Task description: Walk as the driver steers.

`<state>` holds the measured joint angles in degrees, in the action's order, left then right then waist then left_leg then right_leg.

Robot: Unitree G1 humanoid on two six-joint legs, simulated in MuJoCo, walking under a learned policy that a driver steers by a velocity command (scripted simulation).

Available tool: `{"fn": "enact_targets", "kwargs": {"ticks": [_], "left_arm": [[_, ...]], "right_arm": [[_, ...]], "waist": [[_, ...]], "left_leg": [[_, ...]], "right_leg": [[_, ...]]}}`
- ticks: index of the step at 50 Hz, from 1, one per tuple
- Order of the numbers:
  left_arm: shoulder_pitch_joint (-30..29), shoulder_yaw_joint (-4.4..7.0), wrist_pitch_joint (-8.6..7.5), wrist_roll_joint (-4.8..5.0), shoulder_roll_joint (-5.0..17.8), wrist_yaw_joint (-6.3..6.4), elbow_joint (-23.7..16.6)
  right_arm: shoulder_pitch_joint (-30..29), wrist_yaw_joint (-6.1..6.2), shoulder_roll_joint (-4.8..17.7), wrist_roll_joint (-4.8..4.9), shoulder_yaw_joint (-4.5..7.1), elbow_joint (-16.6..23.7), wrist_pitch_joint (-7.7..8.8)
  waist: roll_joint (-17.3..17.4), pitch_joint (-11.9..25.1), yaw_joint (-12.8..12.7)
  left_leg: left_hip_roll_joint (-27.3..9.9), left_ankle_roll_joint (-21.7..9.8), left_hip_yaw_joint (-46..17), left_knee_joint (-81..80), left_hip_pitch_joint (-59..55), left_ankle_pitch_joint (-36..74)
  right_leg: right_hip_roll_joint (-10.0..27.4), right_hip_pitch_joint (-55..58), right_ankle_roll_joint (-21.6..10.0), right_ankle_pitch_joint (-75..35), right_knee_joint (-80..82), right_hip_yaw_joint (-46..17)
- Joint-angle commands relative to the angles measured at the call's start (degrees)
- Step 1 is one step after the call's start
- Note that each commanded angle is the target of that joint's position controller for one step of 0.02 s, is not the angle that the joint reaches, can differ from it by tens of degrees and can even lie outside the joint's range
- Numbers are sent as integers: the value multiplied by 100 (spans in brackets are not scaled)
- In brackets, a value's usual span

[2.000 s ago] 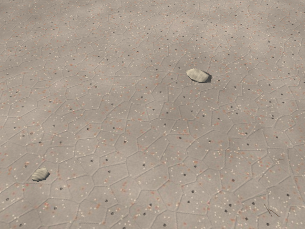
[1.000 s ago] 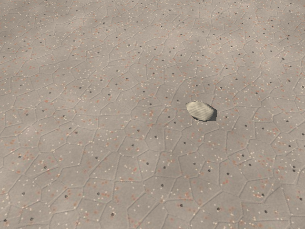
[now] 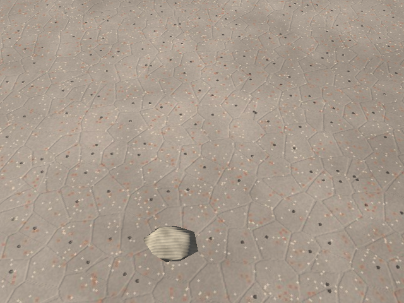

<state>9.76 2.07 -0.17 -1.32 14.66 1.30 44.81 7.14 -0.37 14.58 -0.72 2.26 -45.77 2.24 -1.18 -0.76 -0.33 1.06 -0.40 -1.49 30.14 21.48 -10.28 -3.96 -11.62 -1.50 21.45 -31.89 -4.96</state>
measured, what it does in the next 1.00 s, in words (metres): steps on the spot, turning left: left foot, then right foot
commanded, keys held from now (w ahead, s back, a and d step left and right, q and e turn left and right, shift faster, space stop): q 0.54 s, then no key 0.22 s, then w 0.12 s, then w+e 0.12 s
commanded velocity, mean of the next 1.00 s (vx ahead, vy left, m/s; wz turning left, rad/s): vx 0.06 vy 0.00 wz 0.32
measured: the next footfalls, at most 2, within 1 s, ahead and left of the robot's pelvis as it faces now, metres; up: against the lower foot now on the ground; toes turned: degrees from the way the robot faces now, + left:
left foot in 0.58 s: +0.03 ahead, +0.16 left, +0.00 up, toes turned +21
right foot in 1.00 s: +0.07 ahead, -0.06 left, +0.00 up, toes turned +20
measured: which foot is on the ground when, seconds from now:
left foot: down 0.00-0.20, up 0.22-0.56, down 0.58-1.00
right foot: down 0.00-0.58, up 0.60-0.98, down 1.00-1.00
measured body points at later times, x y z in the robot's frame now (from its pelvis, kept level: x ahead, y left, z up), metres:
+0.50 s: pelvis -0.01 +0.01 +0.01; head +0.04 +0.01 +0.45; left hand +0.01 +0.32 -0.10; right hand +0.25 -0.19 -0.10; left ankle -0.01 +0.15 -0.70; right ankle -0.05 -0.11 -0.73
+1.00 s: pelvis +0.02 +0.04 +0.01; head +0.02 +0.02 +0.45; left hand +0.00 +0.34 -0.10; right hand +0.24 -0.16 -0.11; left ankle -0.01 +0.15 -0.73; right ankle +0.03 -0.08 -0.73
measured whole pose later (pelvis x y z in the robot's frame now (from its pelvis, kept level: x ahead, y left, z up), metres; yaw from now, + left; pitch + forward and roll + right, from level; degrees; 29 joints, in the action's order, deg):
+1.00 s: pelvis +0.02 +0.04 +0.01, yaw +22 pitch +1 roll +1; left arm 14.5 3.3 -1.3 0.9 16.1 0.3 46.1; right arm 11.1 0.4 16.2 0.9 3.2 -43.5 0.2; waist 1.0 1.8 -0.4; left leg 1.6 -2.4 1.0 27.7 16.0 -13.7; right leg 1.6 -13.7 -2.2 20.6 -31.4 2.2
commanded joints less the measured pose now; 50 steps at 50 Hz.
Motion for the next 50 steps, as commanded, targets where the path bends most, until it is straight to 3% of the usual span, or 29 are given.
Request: {"fn": "enact_targets", "kwargs": {"ticks": [1, 6, 8, 9, 10, 11, 12, 13, 14, 16, 18, 21, 24, 26, 28, 29, 30, 31, 32, 33, 34, 35, 38, 40, 42, 45, 48, 49, 50], "left_arm": [[429, 275, 142, 50, 837, 95, -195], [504, 302, 164, 94, 561, 138, -198], [654, 324, 132, 106, 543, 125, -143], [716, 365, 133, 98, 656, 127, -127], [625, 455, 166, 78, 976, 156, -143], [596, 523, 171, 22, 1172, 169, -180], [347, 480, 129, -69, 1040, 189, -348], [250, 426, 86, -78, 900, 211, -483], [7, 407, 40, -9, 868, 219, -565], [-49, 425, -3, 133, 916, 225, -542], [172, 450, 66, 118, 985, 244, -484], [325, 493, 162, 120, 1116, 266, -477], [272, 551, 178, 154, 1294, 203, -504], [209, 561, 132, 230, 1311, 148, -501], [111, 539, 43, 329, 1232, 104, -464], [333, 496, -44, 277, 1095, 59, -387], [198, 296, -106, -93, 567, 10, -672], [127, 321, -110, 1, 730, -17, -702], [-33, 398, -39, 202, 1004, -20, -639], [-113, 401, 20, 235, 980, 14, -621], [-91, 417, 82, 169, 967, 91, -511], [-25, 445, 136, 107, 1024, 144, -492], [286, 379, 168, 118, 775, 150, -374], [197, 300, 131, 129, 641, 110, -381], [34, 284, 58, 154, 708, 47, -442], [43, 287, -76, 207, 778, -32, -394], [585, 249, -187, 231, 623, -112, -87], [845, 246, -208, 223, 585, -125, 56], [1179, 242, -231, 225, 600, -128, 188]], "right_arm": [[-347, -44, 1100, 110, 270, 472, -11], [-195, 100, 1108, 127, 329, 544, -129], [-395, 153, 1098, 164, 347, 661, -213], [-559, 158, 1024, 200, 337, 755, -248], [-587, 137, 882, 239, 311, 849, -260], [-628, 98, 838, 218, 294, 899, -245], [-559, 61, 943, 135, 351, 880, -222], [-462, 44, 1102, 145, 447, 798, -238], [-274, 54, 1052, 188, 474, 709, -307], [-285, 69, 778, 206, 391, 691, -390], [-520, 14, 626, 251, 320, 846, -404], [-818, -116, 509, 257, 241, 1104, -396], [-708, -192, 646, 249, 292, 1194, -415], [-578, -208, 721, 236, 352, 1222, -456], [-3, -168, 800, 190, 452, 1090, -472], [444, -78, 1109, 159, 566, 1029, -457], [759, 69, 1784, 56, 672, 1099, -429], [774, 14, 1583, -79, 553, 1142, -327], [465, -42, 1297, -47, 455, 1152, -232], [116, -32, 1064, 35, 399, 1093, -175], [-127, -10, 966, 85, 364, 1071, -172], [-301, 14, 966, 95, 351, 1060, -178], [-372, 70, 895, 13, 318, 987, -182], [-206, 108, 883, 57, 317, 872, -188], [1, 131, 1065, 73, 349, 754, -194], [124, 120, 1149, 114, 346, 662, -156], [-29, 98, 1138, 198, 334, 613, -123], [-72, 91, 1022, 194, 303, 608, -108], [-218, 80, 791, 163, 241, 657, -75]], "waist": [[984, 642, -187], [1087, 980, -133], [857, 962, -214], [552, 850, -239], [-155, 637, -95], [-942, 401, -128], [-984, 387, -99], [-459, 379, -84], [-146, 290, 87], [-255, 94, 38], [-460, 98, -132], [-603, 207, -317], [-735, 285, -281], [-806, 296, -212], [-668, 487, 126], [-168, 793, 304], [1518, 1206, 246], [1278, 1960, 410], [735, 1475, 398], [676, 937, 227], [481, 657, 119], [582, 518, 11], [807, 601, -112], [942, 659, 29], [1193, 507, 166], [1031, 245, 177], [823, 130, -139], [705, 115, -264], [454, 54, -388]], "left_leg": [[-1204, -1050, -1786, -509, -979, 2096], [-1313, -1182, -2336, -496, -1168, 2381], [-1073, -998, -2147, -358, -823, 2049], [-779, -785, -1823, -129, -318, 1680], [-265, -469, -1171, 302, 447, 854], [295, -125, -435, 979, 1273, -539], [171, 60, -293, 2171, 1631, -2142], [82, 166, -491, 3097, 1793, -2376], [-2, 270, -569, 3461, 1892, -2183], [-127, 447, -433, 3303, 2181, -1519], [-134, 578, -86, 2918, 2034, -1153], [-245, 559, 215, 2032, 1522, -944], [-188, 403, 547, 1374, 779, -929], [-112, 238, 685, 876, 417, -835], [133, -81, 779, -276, -663, -19], [-107, -375, 172, -720, -1833, 1550], [-1807, -1206, -1955, -354, -3333, 4849], [-2689, -2371, -2920, -625, -2942, 4703], [-2396, -2219, -2300, -788, -2394, 3844], [-1944, -1807, -1752, -859, -1946, 2932], [-1627, -1494, -1482, -974, -1550, 2148], [-1464, -1375, -1298, -1081, -1104, 1860], [-1224, -1337, -990, -1230, -732, 1510], [-1108, -1287, -1044, -1518, -714, -463], [-1241, -1287, -1439, -1804, -698, -1777], [-1441, -1233, -1715, -1917, -644, -2396], [-1337, -1055, -1364, -1776, -111, -2640], [-1182, -927, -1146, -1547, 77, -2702], [-951, -723, -823, -963, 362, -2572]], "right_leg": [[179, -346, 109, -427, -86, 167], [30, -409, 41, -145, -267, 255], [135, -72, -19, -461, 156, 228], [393, 296, -118, -996, 487, 86], [947, 612, -388, -2039, 747, -387], [1816, 841, -921, -3134, 1108, -1228], [2604, 943, -1406, -4191, 1168, -1651], [2709, 993, -1572, -4712, 1114, -1579], [2513, 1047, -1426, -4751, 1014, -1173], [2095, 1337, -1087, -4806, 959, -506], [1887, 1437, -1030, -4928, 977, -66], [1901, 1492, -1022, -4733, 986, 305], [1996, 1210, -969, -4708, 878, 572], [2063, 1119, -865, -4629, 640, 666], [1839, 740, -544, -4707, -229, 987], [1510, -15, -123, -3861, -1148, 1252], [855, -1948, 382, 663, -2974, 1360], [440, -2175, 524, 2082, -3970, 326], [688, -2219, 530, 1861, -4167, 102], [801, -2274, 483, 1470, -3901, 136], [853, -2195, 486, 1113, -3547, 154], [841, -1890, 527, 778, -3299, 190], [713, -1289, 597, 328, -2618, 307], [726, -1094, 553, 113, -1874, 399], [649, -1085, 481, 213, -1495, 527], [638, -957, 257, 314, -905, 616], [515, 24, -103, -314, 95, 889], [432, 379, -226, -307, 382, 931], [589, 683, -396, -49, 700, 598]]}}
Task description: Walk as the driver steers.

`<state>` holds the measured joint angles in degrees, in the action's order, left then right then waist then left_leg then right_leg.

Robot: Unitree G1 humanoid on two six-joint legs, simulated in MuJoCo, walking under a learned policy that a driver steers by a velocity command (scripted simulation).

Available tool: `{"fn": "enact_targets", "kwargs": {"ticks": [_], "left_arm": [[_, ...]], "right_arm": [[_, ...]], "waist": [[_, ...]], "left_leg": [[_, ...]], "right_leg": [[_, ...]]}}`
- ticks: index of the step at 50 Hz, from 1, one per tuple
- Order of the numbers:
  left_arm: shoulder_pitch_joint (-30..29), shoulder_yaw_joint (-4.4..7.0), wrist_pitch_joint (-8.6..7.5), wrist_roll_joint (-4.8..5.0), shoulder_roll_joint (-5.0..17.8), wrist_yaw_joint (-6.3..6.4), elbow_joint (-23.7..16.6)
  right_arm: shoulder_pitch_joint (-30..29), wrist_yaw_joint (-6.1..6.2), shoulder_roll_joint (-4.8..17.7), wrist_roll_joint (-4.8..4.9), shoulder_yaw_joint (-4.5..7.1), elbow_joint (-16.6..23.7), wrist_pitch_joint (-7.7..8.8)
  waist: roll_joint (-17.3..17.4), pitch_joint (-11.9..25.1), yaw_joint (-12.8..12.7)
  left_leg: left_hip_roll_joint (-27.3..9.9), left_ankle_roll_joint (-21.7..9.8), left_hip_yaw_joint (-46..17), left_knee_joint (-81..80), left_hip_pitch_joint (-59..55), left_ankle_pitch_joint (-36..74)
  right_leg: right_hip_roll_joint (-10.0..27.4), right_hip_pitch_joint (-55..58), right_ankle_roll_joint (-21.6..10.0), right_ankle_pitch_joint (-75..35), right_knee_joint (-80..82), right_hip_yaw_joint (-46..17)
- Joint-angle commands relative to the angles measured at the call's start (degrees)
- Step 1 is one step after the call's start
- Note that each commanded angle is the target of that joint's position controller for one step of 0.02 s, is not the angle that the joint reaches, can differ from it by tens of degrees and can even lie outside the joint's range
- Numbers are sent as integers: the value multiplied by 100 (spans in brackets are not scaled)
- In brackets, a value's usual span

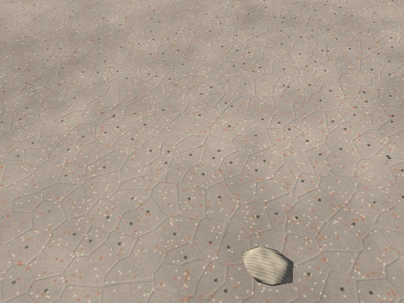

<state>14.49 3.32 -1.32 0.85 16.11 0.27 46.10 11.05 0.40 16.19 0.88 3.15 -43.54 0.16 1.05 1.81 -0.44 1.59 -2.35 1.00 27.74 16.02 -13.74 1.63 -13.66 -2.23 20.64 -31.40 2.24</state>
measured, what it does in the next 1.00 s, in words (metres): walks ahead, turning right: left foot, then right foot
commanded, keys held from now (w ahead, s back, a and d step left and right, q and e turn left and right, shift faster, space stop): w+e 0.58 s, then w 0.34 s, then w+q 0.08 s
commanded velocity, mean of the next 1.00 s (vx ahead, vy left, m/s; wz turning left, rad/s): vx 0.46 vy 0.00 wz -0.35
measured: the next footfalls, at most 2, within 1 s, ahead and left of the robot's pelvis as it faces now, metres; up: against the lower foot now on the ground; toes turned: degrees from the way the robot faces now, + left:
left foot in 0.42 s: +0.32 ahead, +0.11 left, +0.00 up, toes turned -15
right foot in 0.90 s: +0.50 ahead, -0.24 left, +0.00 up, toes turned -26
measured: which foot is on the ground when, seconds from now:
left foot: down 0.00-0.00, up 0.02-0.40, down 0.42-0.92, up 0.94-1.00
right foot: down 0.00-0.42, up 0.44-0.88, down 0.90-1.00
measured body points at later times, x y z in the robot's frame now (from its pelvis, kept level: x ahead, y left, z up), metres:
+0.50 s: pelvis +0.19 +0.02 -0.01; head +0.23 +0.01 +0.44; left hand +0.27 +0.30 -0.13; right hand +0.34 -0.27 -0.09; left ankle +0.28 +0.12 -0.74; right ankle +0.01 -0.09 -0.66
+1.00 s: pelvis +0.43 -0.11 -0.01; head +0.46 -0.14 +0.44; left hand +0.70 +0.04 -0.09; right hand +0.34 -0.38 -0.14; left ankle +0.36 +0.09 -0.64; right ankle +0.46 -0.22 -0.74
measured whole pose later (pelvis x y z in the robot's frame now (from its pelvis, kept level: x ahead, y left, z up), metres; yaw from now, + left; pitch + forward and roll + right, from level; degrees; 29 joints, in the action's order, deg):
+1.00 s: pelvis +0.43 -0.11 -0.01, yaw -23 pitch +2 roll +1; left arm 7.8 2.2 -3.3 0.0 15.5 -1.6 36.6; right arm 18.2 -1.0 17.6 2.1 2.8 -50.5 4.5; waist 0.5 -3.4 2.2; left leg -3.2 -0.4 -0.7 65.1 18.0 -25.8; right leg -0.2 -24.3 -3.1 10.4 -32.8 2.4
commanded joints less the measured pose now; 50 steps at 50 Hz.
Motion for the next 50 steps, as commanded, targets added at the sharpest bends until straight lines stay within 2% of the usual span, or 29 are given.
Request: {"fn": "enact_targets", "kwargs": {"ticks": [1, 2, 3, 4, 6, 8, 13, 17, 19, 20, 21, 22, 23, 24, 25, 26, 27, 29, 33, 37, 40, 42, 44, 45, 46, 47, 48, 49, 50], "left_arm": [[1246, 146, -160, -7, 688, 5, 160], [1281, 321, -199, -62, 1401, -52, 107], [932, 279, -296, -149, 1234, -39, -66], [687, 222, -360, -120, 1014, -8, -135], [713, 188, -369, -10, 862, 11, -168], [970, 125, -329, -8, 636, 67, -121], [1234, 219, -221, 14, 841, 173, -174], [1248, 298, -162, 104, 972, 172, -228], [1051, 321, -125, 96, 989, 168, -301], [976, 285, -117, 56, 867, 160, -362], [855, 186, -118, -38, 567, 136, -518], [1321, 12, -188, -8, -93, 163, -770], [1625, 68, -251, 202, 291, 163, -734], [1191, 186, -235, 270, 721, 146, -699], [776, 201, -207, 196, 783, 131, -727], [558, 206, -196, 115, 702, 116, -754], [476, 223, -159, 92, 633, 80, -787], [406, 180, -71, 112, 407, 19, -867], [-68, 68, -78, 11, 216, -22, -1107], [-855, -38, -210, 8, 181, -187, -1301], [-1327, -37, -234, 37, 287, -257, -1522], [-1318, 25, -235, 8, 448, -276, -1588], [-205, 236, -214, -29, 785, -241, -1283], [693, 391, -172, -27, 1120, -168, -1051], [1170, 501, -147, -113, 1798, -94, -999], [1260, 393, -173, -87, 1468, -119, -1072], [924, 275, -216, -104, 1121, -147, -1042], [596, 219, -243, -87, 936, -147, -1019], [259, 162, -269, -92, 741, -160, -991]], "right_arm": [[-809, -33, 211, -71, 39, 578, 188], [-1036, -53, 370, 30, 105, 842, 338], [-1110, -59, 697, 122, 193, 843, 472], [-930, -101, 779, 142, 226, 764, 537], [-965, -129, 736, -53, 242, 666, 604], [-1160, -180, 497, -89, 203, 686, 629], [-1710, -261, 184, 2, 91, 845, 635], [-1701, -275, 450, 83, 161, 933, 669], [-1180, -233, 675, 98, 259, 823, 699], [-554, -179, 864, 70, 362, 654, 707], [419, -123, 1150, -12, 457, 501, 723], [1120, -108, 1686, -165, 553, 361, 658], [1035, -165, 1353, -161, 450, 329, 648], [627, -149, 854, -106, 315, 384, 627], [371, -128, 639, -82, 257, 371, 596], [154, -125, 496, -119, 218, 321, 573], [26, -115, 399, -172, 187, 281, 581], [-25, -97, 427, -151, 213, 188, 638], [157, -122, 689, -100, 281, -44, 702], [301, -110, 910, 15, 301, -162, 622], [681, -109, 1116, 108, 336, -362, 534], [776, -96, 1229, 137, 351, -458, 443], [737, -67, 1217, 133, 302, -503, 362], [782, -37, 994, 36, 195, -445, 376], [1241, -77, 314, -126, -36, -183, 464], [1233, -120, 518, -7, -30, -322, 592], [745, -156, 956, 214, 112, -187, 621], [434, -154, 887, 243, 86, -100, 624], [325, -129, 808, 149, 88, -121, 590]], "waist": [[-749, -103, -466], [-1694, -671, -451], [-1243, -990, -350], [-1116, -1023, -162], [-750, -801, -185], [-720, -593, -243], [-866, -615, -438], [-1037, -641, -342], [-1138, -470, -4], [-1063, -86, 305], [-670, 758, 751], [1206, 1729, 599], [1854, 1713, 438], [1191, 804, 436], [664, 292, 400], [441, 9, 285], [547, -138, 166], [580, -257, 78], [221, -430, 76], [139, -607, 303], [168, -684, 403], [260, -565, 272], [293, 185, -410], [141, 765, -797], [-1302, 1546, -548], [-1310, 2321, -677], [-899, 1402, -678], [-760, 738, -517], [-528, 351, -307]], "left_leg": [[-473, -133, -347, 1012, 1645, -1794], [205, 70, 106, 2074, 3046, -1836], [-156, 24, -440, 2739, 3342, -1605], [-329, -6, -562, 2877, 3535, -999], [-429, 75, -478, 2639, 3478, -273], [-347, 245, -342, 2162, 3006, 376], [-42, 542, -149, 675, 1743, 1159], [-52, 468, -305, 133, 1020, 1012], [-50, 295, -271, -92, 331, 791], [-61, 135, -232, -247, -557, 742], [-784, -196, -882, -118, -2072, 519], [-2265, -902, -3314, -549, -3962, -628], [-2633, -1230, -4777, -1273, -3730, -1703], [-2442, -1056, -3910, -1335, -3006, -1801], [-2167, -890, -2887, -1319, -2271, -1097], [-1890, -794, -2268, -1426, -1676, -440], [-1705, -739, -1785, -1551, -1296, 45], [-1644, -796, -1219, -1802, -955, 575], [-1672, -1022, -642, -2055, -913, 1332], [-1483, -877, -18, -2091, -890, 1541], [-1702, -777, -23, -1950, -1391, 1690], [-1799, -670, 35, -1539, -1772, 2593], [-1510, -417, 430, -30, -1596, 4204], [-1253, -187, 607, 1300, -672, 3508], [-415, 220, 648, 3684, 1584, 165], [-68, 212, -461, 4688, 2246, -2010], [-397, 140, -624, 4983, 2770, -1723], [-663, 89, -511, 4723, 2794, -1238], [-869, 101, -476, 4341, 2590, -839]], "right_leg": [[1021, 1404, -693, 883, 1368, -1672], [1965, 1408, -1481, 2181, 2360, -4001], [2096, 1178, -1616, 2293, 2577, -4299], [1873, 1310, -1422, 1897, 2475, -3810], [1461, 1588, -1108, 714, 2370, -2991], [1120, 1512, -959, -376, 2347, -2337], [781, 710, -847, -1076, 2178, -1691], [989, 584, -752, -956, 1880, -2101], [1006, 588, -613, -1599, 1432, -2169], [733, 433, -452, -2237, 723, -1988], [354, -256, -244, -1863, -811, -1704], [-502, -2128, 123, 622, -2916, -1031], [-279, -2912, 166, 1270, -4044, -1239], [50, -3232, 150, 795, -4406, -1189], [293, -3097, 137, 332, -4314, -991], [438, -2882, 127, 11, -4069, -958], [579, -2670, 115, -187, -3867, -967], [673, -2510, 134, -355, -3644, -861], [604, -2662, 212, -965, -2488, -870], [426, -2195, 142, -1917, -985, -395], [330, -2108, 0, -1791, -407, -286], [145, -1806, -162, -1378, -142, -131], [-258, -34, -430, -1517, 239, 195], [25, 1510, -616, -1686, 35, -209], [1638, 3530, -1456, -1057, 297, -2945], [2270, 3745, -1870, -626, 1199, -4671], [2055, 3100, -1547, -599, 1274, -3733], [1788, 2275, -1335, -925, 1342, -2797], [1530, 1545, -1176, -1190, 1513, -2212]]}}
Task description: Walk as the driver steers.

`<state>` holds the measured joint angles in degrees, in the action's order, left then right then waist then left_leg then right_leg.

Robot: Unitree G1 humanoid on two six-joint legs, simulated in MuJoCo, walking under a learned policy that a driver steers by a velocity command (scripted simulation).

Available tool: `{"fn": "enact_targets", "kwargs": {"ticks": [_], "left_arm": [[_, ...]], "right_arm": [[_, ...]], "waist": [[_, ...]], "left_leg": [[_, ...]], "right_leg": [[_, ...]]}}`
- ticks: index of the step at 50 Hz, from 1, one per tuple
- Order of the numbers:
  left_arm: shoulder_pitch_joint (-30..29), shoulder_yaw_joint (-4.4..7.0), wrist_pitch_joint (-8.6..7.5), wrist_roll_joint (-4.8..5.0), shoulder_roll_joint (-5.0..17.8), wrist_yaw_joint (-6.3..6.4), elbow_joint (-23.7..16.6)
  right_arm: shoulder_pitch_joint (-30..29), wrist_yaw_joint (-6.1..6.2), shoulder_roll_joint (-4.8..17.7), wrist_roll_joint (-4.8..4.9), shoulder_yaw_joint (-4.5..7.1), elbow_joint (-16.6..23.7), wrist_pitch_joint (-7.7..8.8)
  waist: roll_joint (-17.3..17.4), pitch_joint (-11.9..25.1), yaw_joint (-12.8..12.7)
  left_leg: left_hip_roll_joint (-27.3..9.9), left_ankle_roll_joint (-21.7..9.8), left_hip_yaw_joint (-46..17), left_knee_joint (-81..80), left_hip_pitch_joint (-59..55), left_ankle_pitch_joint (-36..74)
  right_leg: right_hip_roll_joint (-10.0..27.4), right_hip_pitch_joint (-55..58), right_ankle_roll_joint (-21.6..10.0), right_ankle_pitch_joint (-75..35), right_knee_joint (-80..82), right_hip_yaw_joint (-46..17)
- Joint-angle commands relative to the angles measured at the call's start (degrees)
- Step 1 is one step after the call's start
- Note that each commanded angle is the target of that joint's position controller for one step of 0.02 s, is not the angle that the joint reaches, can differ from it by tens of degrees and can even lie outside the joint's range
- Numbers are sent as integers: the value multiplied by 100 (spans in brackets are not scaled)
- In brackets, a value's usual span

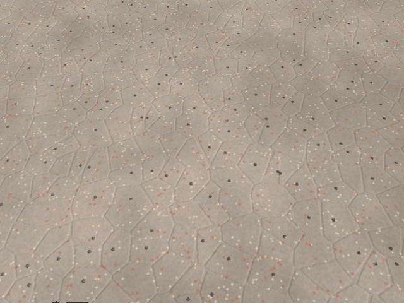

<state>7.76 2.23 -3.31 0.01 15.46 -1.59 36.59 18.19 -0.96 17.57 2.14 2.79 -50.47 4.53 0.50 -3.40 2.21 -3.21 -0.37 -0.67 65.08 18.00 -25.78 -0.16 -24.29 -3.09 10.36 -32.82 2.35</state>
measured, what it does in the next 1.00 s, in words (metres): walks ahead, turning left: left foot, then right foot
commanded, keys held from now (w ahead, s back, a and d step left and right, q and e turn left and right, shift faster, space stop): w+q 0.06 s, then q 0.56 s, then no key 0.38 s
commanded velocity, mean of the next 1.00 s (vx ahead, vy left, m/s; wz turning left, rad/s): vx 0.15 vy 0.00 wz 0.36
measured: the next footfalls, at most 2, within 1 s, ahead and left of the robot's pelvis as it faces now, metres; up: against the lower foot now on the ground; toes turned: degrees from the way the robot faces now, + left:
left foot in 0.38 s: +0.32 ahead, +0.15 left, +0.00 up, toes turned +12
right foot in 0.84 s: +0.36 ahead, -0.08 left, +0.00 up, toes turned +26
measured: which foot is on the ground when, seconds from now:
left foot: up 0.00-0.36, down 0.38-0.84, up 0.86-1.00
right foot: down 0.00-0.38, up 0.40-0.82, down 0.84-1.00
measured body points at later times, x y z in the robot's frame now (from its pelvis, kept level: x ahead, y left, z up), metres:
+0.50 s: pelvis +0.20 +0.04 +0.00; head +0.25 +0.07 +0.44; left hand +0.28 +0.35 -0.12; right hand +0.42 -0.19 -0.09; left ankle +0.28 +0.14 -0.73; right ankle +0.13 -0.11 -0.63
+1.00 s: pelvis +0.26 +0.01 +0.01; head +0.29 +0.00 +0.46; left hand +0.27 +0.30 -0.09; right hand +0.52 -0.16 -0.10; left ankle +0.23 +0.14 -0.71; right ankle +0.32 -0.10 -0.73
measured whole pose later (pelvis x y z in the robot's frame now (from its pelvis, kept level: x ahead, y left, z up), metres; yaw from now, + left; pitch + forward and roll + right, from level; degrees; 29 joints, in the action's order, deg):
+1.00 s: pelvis +0.26 +0.01 +0.01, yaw +25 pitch +0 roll +1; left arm 11.8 2.1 -1.2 -1.0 14.0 0.9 42.5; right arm 8.9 0.6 16.3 -0.6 3.2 -39.0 -2.2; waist 1.7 -1.1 -0.9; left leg 2.7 2.6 -5.1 39.3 20.4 -23.3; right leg 0.5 -15.3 0.0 14.7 -29.5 -1.8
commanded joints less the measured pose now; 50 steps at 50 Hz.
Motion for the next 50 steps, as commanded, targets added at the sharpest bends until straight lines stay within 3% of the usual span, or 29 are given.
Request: {"fn": "enact_targets", "kwargs": {"ticks": [1, 3, 4, 7, 9, 11, 15, 17, 18, 19, 20, 21, 22, 23, 24, 26, 28, 32, 35, 38, 40, 41, 42, 43, 44, 45, 46, 48, 50], "left_arm": [[693, 229, -120, -41, 643, 18, -50], [510, 246, -246, -71, 598, 20, 30], [443, 255, -304, -97, 615, 29, 83], [345, 284, -336, -157, 670, 133, 238], [251, 299, -284, -133, 746, 219, 262], [415, 330, -215, -94, 856, 298, 360], [441, 422, -13, 71, 1022, 375, 491], [278, 464, 95, 159, 1083, 432, 455], [217, 454, 149, 181, 1031, 452, 433], [513, 413, 149, 99, 923, 443, 434], [954, 231, 117, -246, 365, 386, 248], [1164, 171, 65, -146, 468, 291, 240], [755, 258, 68, 53, 856, 241, 240], [375, 259, 99, 78, 859, 269, 138], [206, 271, 158, -1, 833, 345, 171], [183, 307, 285, -47, 864, 405, 120], [295, 264, 306, -52, 676, 417, 161], [229, 225, 319, -44, 578, 426, 212], [150, 222, 321, -19, 585, 389, 199], [110, 220, 248, -4, 591, 325, 147], [304, 217, 183, -5, 525, 261, 199], [403, 217, 154, -38, 508, 227, 234], [412, 245, 132, -151, 733, 221, 185], [181, 327, 145, -249, 1201, 248, 115], [92, 260, 142, -327, 907, 236, 129], [-126, 208, 113, -283, 754, 235, 49], [-156, 215, 104, -196, 758, 251, 70], [-144, 203, 93, -72, 777, 279, 117], [-83, 171, 146, -51, 702, 262, 179]], "right_arm": [[-288, 18, 646, -25, 155, 516, 68], [-5, 29, 411, -24, 126, 386, -111], [-27, 56, 355, -34, 127, 388, -177], [-288, 101, 271, -127, 132, 514, -221], [-609, 23, 165, -176, 90, 632, -189], [-1018, -78, 68, -206, 48, 826, -180], [-1170, -243, 314, -195, 152, 1136, -238], [-835, -285, 483, -220, 252, 1159, -256], [-324, -269, 643, -216, 354, 1055, -239], [102, -162, 1060, -228, 510, 990, -221], [117, -20, 1606, -240, 602, 1077, -247], [66, -46, 1537, -329, 525, 1318, -226], [-218, -82, 1216, -277, 470, 1468, -230], [-512, -59, 981, -170, 411, 1494, -243], [-735, -17, 787, -91, 351, 1507, -287], [-968, 66, 714, -175, 319, 1583, -382], [-990, 127, 819, -244, 370, 1638, -429], [-1009, 264, 957, -193, 433, 1707, -528], [-1058, 269, 837, -233, 383, 1732, -598], [-982, 224, 747, -269, 319, 1699, -649], [-1044, 210, 659, -240, 251, 1685, -685], [-974, 211, 568, -212, 206, 1641, -693], [-751, 208, 414, -237, 153, 1589, -667], [-465, 186, 273, -276, 127, 1619, -609], [-805, 188, 493, -300, 186, 1689, -546], [-934, 189, 689, -298, 257, 1665, -531], [-991, 188, 632, -285, 268, 1608, -552], [-980, 178, 399, -296, 220, 1533, -617], [-912, 152, 104, -238, 126, 1444, -614]], "waist": [[-580, 671, -371], [-593, 579, -154], [-513, 428, -96], [-430, 196, -31], [-445, 172, -126], [-406, 203, -329], [-502, 297, -316], [-537, 469, -102], [-379, 721, 162], [251, 1061, 289], [1684, 1509, -153], [1463, 2651, -109], [637, 2473, 107], [296, 1894, 37], [-32, 1412, -67], [309, 1071, -291], [489, 1070, -332], [522, 1235, -251], [721, 1120, -141], [813, 1023, -46], [803, 975, -187], [750, 919, -266], [353, 856, -183], [-884, 739, 220], [-1404, 630, 29], [-1241, 565, -29], [-1118, 567, -68], [-1026, 541, -127], [-947, 604, -110]], "left_leg": [[-535, -71, -378, 339, 2017, 687], [-535, 27, -408, 232, 1575, 1066], [-480, 98, -450, 118, 1590, 1191], [-312, 261, -487, -773, 1696, 1877], [-224, 255, -196, -1755, 1384, 2673], [-137, 235, 7, -2381, 1243, 3113], [-62, -4, 103, -2847, 1333, 2412], [173, -204, 333, -3041, 934, 1885], [406, -362, 454, -3485, 254, 2164], [311, -601, 1, -3856, -732, 4089], [-1047, -1444, -1903, -3399, -2334, 6999], [-1878, -2509, -3818, -3886, -3112, 6179], [-1626, -2317, -3338, -4156, -2831, 5137], [-1358, -1995, -2841, -4265, -2288, 4166], [-1125, -1713, -2512, -4415, -1628, 3509], [-782, -1475, -2244, -4678, -634, 2865], [-606, -1419, -2047, -4710, -388, 3049], [-494, -1310, -2051, -4676, -292, 2286], [-421, -1213, -2108, -4717, -45, 1430], [-491, -1190, -2321, -4580, -146, 1307], [-418, -1048, -2341, -4368, -135, 1354], [-270, -865, -2239, -4239, -17, 1245], [-4, -550, -1976, -3874, 274, 905], [709, -209, -1089, -3188, 687, 262], [768, 19, -715, -2753, 501, -123], [619, 137, -674, -2342, 308, -86], [596, 216, -603, -2210, 350, 21], [422, 374, -540, -2151, 392, 60], [406, 404, -296, -2868, 36, 313]], "right_leg": [[1534, 2054, -984, -406, 1889, -1790], [1475, 1514, -1004, -624, 2307, -1312], [1485, 1370, -1016, -1243, 2404, -1029], [1344, 1311, -875, -2792, 2337, -102], [1136, 1267, -716, -2892, 2281, 441], [1217, 1489, -691, -3004, 2164, 583], [1585, 2241, -578, -3195, 1537, 552], [1583, 2346, -430, -3801, 737, 584], [1348, 2233, -249, -3828, -124, 723], [860, 1731, 126, -2875, -1390, 861], [38, -181, 595, 1919, -3357, 785], [-531, -1022, 726, 3249, -4699, -483], [-217, -1299, 621, 2771, -4856, -927], [-40, -1483, 563, 2276, -4563, -863], [148, -1449, 576, 1935, -4121, -840], [191, -835, 577, 1571, -3390, -822], [59, -553, 646, 1467, -2723, -710], [12, -311, 789, 982, -1883, -764], [64, -27, 791, 808, -1467, -690], [85, 200, 686, 932, -929, -608], [39, 692, 525, 550, 22, -471], [58, 1086, 405, 124, 704, -435], [606, 1435, 194, -201, 1078, -935], [1454, 1438, -359, -868, 1304, -1919], [1888, 813, -912, -753, 1614, -2481], [1801, 717, -942, -645, 1624, -2367], [1591, 864, -806, -653, 1527, -2137], [1401, 1144, -672, -1230, 1292, -1822], [1134, 1284, -566, -1926, 1017, -1448]]}}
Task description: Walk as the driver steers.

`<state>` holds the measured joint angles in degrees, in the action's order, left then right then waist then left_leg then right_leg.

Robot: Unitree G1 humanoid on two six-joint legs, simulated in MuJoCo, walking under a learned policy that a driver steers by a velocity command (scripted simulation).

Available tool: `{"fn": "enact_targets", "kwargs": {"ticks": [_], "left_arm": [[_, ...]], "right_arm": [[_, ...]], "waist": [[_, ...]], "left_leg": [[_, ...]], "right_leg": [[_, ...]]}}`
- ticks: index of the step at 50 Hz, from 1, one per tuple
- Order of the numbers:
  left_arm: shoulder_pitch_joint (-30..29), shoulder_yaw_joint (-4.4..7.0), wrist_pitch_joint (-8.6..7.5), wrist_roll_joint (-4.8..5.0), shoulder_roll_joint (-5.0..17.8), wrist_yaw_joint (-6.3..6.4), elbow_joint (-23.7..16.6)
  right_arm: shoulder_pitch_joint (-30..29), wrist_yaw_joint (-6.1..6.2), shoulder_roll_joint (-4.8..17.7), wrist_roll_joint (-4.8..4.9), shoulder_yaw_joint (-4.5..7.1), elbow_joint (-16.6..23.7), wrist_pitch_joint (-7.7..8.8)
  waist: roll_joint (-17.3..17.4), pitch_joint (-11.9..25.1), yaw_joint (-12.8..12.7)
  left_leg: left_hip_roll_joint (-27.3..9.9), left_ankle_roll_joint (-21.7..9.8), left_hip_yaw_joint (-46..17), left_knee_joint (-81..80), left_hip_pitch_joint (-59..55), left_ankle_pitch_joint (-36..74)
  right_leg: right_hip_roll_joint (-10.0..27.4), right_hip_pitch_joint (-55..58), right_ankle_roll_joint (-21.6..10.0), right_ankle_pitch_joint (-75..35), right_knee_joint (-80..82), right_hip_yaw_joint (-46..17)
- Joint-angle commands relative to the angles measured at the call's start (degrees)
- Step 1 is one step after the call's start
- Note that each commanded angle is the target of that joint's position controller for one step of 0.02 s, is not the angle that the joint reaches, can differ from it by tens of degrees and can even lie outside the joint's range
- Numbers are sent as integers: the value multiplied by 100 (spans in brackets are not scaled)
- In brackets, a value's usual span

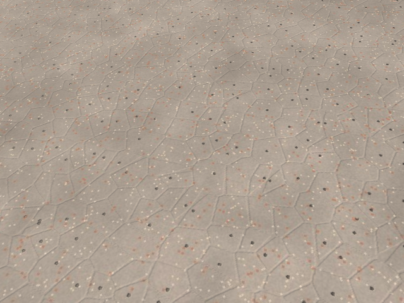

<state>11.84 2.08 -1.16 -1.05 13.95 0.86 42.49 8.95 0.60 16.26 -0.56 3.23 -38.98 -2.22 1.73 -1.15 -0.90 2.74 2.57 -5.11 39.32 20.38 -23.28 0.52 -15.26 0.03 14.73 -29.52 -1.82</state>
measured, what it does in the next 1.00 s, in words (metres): steps on the spot: left foot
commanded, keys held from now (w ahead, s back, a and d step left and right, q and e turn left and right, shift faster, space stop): no key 0.30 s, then w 0.06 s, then no key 0.64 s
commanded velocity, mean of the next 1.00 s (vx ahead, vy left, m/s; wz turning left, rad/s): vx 0.03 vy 0.00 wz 0.03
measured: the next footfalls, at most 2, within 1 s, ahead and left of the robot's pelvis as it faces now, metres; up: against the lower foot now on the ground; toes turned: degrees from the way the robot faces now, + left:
left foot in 0.06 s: +0.04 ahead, +0.14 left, +0.00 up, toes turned -4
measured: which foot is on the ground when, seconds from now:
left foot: up 0.00-0.04, down 0.06-1.00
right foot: down 0.00-1.00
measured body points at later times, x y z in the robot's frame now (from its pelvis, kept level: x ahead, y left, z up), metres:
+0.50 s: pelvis +0.01 +0.01 -0.01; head +0.02 +0.01 +0.44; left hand +0.11 +0.27 -0.13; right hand +0.12 -0.24 -0.13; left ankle +0.00 +0.14 -0.74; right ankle +0.01 -0.12 -0.74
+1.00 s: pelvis +0.02 +0.00 +0.00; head +0.03 -0.01 +0.45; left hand +0.09 +0.25 -0.14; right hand +0.08 -0.26 -0.15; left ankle +0.00 +0.14 -0.74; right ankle +0.01 -0.12 -0.74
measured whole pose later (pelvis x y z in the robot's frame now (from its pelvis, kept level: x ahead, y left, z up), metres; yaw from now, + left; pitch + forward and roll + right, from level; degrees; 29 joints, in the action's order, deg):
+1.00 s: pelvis +0.02 +0.00 +0.00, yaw +0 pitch -2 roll +0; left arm 11.6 1.3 -0.6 0.0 12.7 1.4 56.5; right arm 12.9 2.9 12.7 -0.1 2.0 -56.7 -1.1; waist 0.2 -2.7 -0.1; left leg -0.2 2.0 -4.8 29.4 9.7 -17.7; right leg -0.3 -11.0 0.0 17.4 -30.4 -1.2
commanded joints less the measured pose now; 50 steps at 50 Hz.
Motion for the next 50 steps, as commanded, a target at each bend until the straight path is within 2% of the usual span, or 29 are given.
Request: {"fn": "enact_targets", "kwargs": {"ticks": [1, 2, 3, 4, 5, 6, 7, 8, 10, 15, 16, 18, 19, 20, 21, 22, 24, 27, 35, 50], "left_arm": [[-428, 169, -38, 80, 809, 2, -378], [-255, 158, -29, 93, 777, -17, -322], [-119, 137, -57, 74, 727, -42, -292], [-52, 107, -110, 10, 675, -81, -299], [224, 120, -155, -7, 714, -128, -283], [-67, 123, -155, -13, 814, -130, -249], [-254, 117, -138, 9, 760, -131, -283], [-318, 89, -108, 13, 652, -109, -284], [-287, 81, -46, 9, 623, -81, -275], [-258, 81, -18, 18, 581, -32, -137], [-179, 73, -8, 14, 545, -22, -70], [-145, 110, 9, 76, 620, 12, -14], [-248, 85, -17, 85, 544, 35, -45], [-276, 54, -64, 73, 443, 48, -56], [-219, 40, -113, 45, 396, 48, -30], [-154, 57, -153, 17, 453, 38, 17], [-82, 74, -192, 40, 531, 9, 113], [8, 55, -179, 94, 525, -16, 248], [91, 43, -68, 110, 516, 21, 640], [66, 33, 11, 106, 465, 71, 1277]], "right_arm": [[67, -7, 174, 53, 65, 233, 71], [42, -10, 212, 45, 66, 196, 67], [-2, -3, 362, 14, 87, 218, 54], [-24, 21, 588, -8, 115, 273, 36], [-19, 30, 809, 21, 183, 149, 14], [45, -1, 570, 19, 157, 154, 19], [65, -14, 433, -24, 105, 94, 34], [8, -7, 449, -46, 97, 68, 52], [1, 12, 438, -35, 84, 12, 101], [93, 71, 397, -21, 48, -138, 165], [196, 87, 370, -21, 37, -209, 162], [356, 120, 524, 30, 91, -278, 141], [253, 142, 491, 29, 68, -236, 157], [159, 158, 402, 10, 29, -207, 194], [114, 163, 293, -18, -14, -205, 240], [139, 159, 216, -35, -41, -218, 281], [360, 150, 241, -16, -28, -325, 320], [463, 154, 255, 36, -25, -466, 285], [511, 190, 214, 46, -15, -868, 171], [542, 251, 202, 46, -22, -1684, 161]], "waist": [[-1093, 441, 223], [-1092, 479, 176], [-984, 540, 117], [-664, 618, 23], [-52, 654, -230], [-156, 612, 55], [-149, 481, 71], [-93, 370, 43], [70, 229, 11], [43, 111, 19], [35, 207, 27], [55, -54, 85], [109, -379, 86], [187, -486, 59], [210, -440, 17], [61, -290, 17], [-292, 108, 98], [-204, 289, 101], [-163, 128, 82], [-193, -63, 71]], "left_leg": [[-162, 91, 260, -927, -491, 636], [-171, 54, 248, -1403, -786, 1275], [-319, -15, 53, -1535, -1077, 1809], [-604, -128, -222, -1387, -1351, 2710], [-566, -363, -180, -1016, -1290, 2444], [-490, -442, -166, -1093, -1002, 1925], [-499, -418, -214, -1214, -866, 1702], [-494, -380, -231, -1276, -751, 1629], [-495, -341, -240, -1309, -641, 1597], [-485, -312, -263, -1373, -512, 1306], [-439, -331, -226, -1424, -548, 761], [-350, -511, -243, -1485, -316, -1026], [-428, -590, -371, -1594, -92, -1202], [-499, -624, -467, -1640, 15, -959], [-508, -597, -461, -1579, 49, -441], [-429, -504, -314, -1389, -30, 241], [-289, -310, -52, -1009, -512, 1356], [-308, -278, -44, -918, -853, 2085], [-314, -224, -19, -1096, -975, 2246], [-295, -136, 95, -1390, -978, 1855]], "right_leg": [[936, 452, -798, -2473, 552, -885], [831, 475, -680, -2368, 497, -815], [770, 417, -509, -2031, 472, -816], [622, 229, -324, -1559, 358, -699], [342, 157, -168, -1100, 457, -405], [257, 328, -44, -795, 296, -231], [232, 288, -19, -631, 251, -172], [239, 262, -31, -591, 234, -154], [208, 235, -38, -578, 227, -140], [171, 274, 0, -443, 241, -113], [102, 294, 2, 44, 254, -40], [-90, -83, -93, 1495, 92, 111], [-99, -329, -121, 1508, 54, 108], [-101, -339, -115, 1135, 8, 120], [-64, -190, -91, 608, 11, 87], [7, -18, -71, 56, 40, 0], [91, 130, -77, -720, 37, -110], [100, 219, -57, -1152, -8, -100], [91, 359, -49, -1298, 139, -79], [64, 426, -88, -964, 456, -60]]}}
